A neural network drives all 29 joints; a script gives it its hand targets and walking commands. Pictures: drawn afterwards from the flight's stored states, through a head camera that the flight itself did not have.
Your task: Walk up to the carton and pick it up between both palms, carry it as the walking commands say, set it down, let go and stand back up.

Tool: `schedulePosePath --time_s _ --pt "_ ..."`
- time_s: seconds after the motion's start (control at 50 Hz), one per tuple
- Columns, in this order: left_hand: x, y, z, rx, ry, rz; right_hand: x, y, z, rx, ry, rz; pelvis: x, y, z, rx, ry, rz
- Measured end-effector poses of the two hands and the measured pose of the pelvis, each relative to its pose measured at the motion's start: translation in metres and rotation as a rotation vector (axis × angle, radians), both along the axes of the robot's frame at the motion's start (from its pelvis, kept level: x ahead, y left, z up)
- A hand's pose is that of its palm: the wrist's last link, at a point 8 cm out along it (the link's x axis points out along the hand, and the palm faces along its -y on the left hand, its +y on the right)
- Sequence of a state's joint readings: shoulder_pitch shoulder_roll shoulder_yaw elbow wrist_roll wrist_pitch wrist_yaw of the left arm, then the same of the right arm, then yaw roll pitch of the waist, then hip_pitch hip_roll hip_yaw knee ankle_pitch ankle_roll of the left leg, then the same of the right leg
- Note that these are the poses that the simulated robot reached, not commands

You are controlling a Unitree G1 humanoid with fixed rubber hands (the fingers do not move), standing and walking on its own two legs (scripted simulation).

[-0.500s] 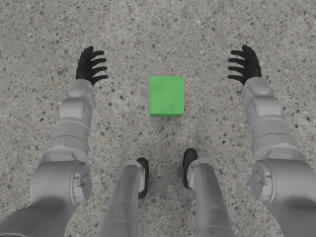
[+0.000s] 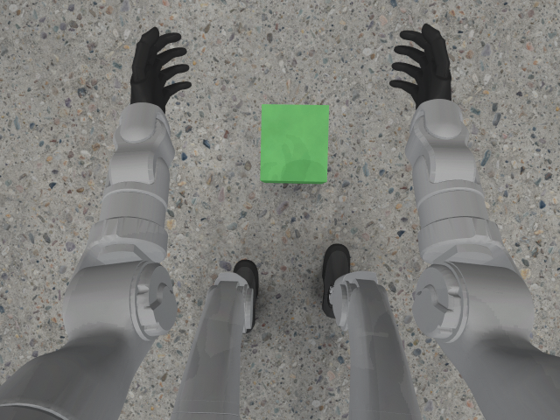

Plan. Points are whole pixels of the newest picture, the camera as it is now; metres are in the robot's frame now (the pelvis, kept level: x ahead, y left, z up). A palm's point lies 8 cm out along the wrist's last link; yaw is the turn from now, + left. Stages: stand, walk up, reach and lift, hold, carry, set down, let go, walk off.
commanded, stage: reach and lift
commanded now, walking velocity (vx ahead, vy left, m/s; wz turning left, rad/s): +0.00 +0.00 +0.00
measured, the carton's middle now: (294, 147) +0.49 +0.00 -0.57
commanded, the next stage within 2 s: none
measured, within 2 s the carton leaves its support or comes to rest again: neither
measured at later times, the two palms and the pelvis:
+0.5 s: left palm (192, 126) +0.48 +0.18 -0.28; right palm (388, 125) +0.49 -0.16 -0.29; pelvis -0.03 +0.01 -0.14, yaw +0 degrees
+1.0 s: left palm (215, 142) +0.48 +0.17 -0.42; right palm (367, 142) +0.48 -0.15 -0.42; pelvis -0.05 +0.01 -0.24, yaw +0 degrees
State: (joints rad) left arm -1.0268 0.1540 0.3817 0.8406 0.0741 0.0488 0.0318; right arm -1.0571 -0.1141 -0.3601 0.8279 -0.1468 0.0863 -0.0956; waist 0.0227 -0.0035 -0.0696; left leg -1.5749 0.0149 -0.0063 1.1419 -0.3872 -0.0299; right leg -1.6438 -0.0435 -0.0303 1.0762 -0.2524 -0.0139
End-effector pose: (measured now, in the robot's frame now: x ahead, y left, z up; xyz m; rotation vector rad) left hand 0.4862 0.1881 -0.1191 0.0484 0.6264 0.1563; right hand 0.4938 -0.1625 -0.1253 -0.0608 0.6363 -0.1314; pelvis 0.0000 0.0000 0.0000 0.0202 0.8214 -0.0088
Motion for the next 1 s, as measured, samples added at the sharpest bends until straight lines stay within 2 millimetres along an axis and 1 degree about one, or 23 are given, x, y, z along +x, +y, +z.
schedulePosePath --time_s 0.06,0.12,0.3,0.42,0.72,1.0 --pt "-0.001 -0.001 -0.013 -0.004 0.009 -0.002 -0.002 0.002 -0.013 0.003 0.009 0.001 -0.004 0.001 -0.012 -0.001 0.007 0.0" --pt "-0.002 -0.002 -0.03 -0.008 0.014 -0.002 -0.004 0.004 -0.03 0.008 0.016 -0.001 -0.008 0.003 -0.03 -0.002 0.011 0.0" --pt "-0.001 -0.004 -0.095 -0.008 0.006 0.005 -0.003 0.004 -0.098 0.011 0.009 -0.023 -0.024 0.006 -0.093 0.0 0.012 -0.001" --pt "-0.001 -0.006 -0.136 -0.007 0.01 0.003 -0.003 0.004 -0.138 0.011 0.009 -0.024 -0.032 0.007 -0.127 0.003 0.007 -0.002" --pt "-0.001 -0.01 -0.215 -0.017 0.055 0.008 0.0 0.01 -0.216 0.023 0.048 -0.006 -0.038 0.005 -0.189 0.006 -0.02 0.001" --pt "-0.008 -0.015 -0.296 -0.025 0.099 -0.01 -0.01 0.011 -0.298 0.035 0.094 -0.004 -0.047 0.007 -0.241 0.001 -0.081 0.007"
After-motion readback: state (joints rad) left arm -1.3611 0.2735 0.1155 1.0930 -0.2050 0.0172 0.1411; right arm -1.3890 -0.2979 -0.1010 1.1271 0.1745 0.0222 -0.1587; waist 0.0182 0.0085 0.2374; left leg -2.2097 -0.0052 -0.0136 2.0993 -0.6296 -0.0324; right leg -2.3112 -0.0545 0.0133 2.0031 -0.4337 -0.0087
